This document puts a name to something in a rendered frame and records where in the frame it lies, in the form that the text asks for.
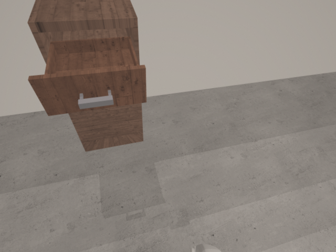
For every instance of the cabinet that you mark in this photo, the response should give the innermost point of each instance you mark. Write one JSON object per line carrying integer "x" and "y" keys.
{"x": 58, "y": 20}

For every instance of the handle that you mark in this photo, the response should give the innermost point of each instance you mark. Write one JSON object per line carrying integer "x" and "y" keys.
{"x": 95, "y": 102}

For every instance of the drawer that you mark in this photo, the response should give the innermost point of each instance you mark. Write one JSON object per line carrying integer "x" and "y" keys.
{"x": 91, "y": 67}

